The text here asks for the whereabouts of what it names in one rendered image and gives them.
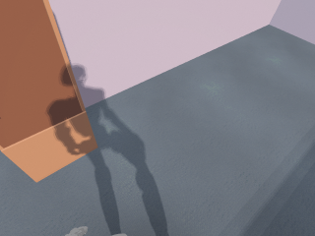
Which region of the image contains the robot left hand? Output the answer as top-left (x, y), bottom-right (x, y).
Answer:
top-left (65, 226), bottom-right (88, 236)

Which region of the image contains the cupboard door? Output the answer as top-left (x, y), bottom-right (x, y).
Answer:
top-left (0, 0), bottom-right (83, 148)

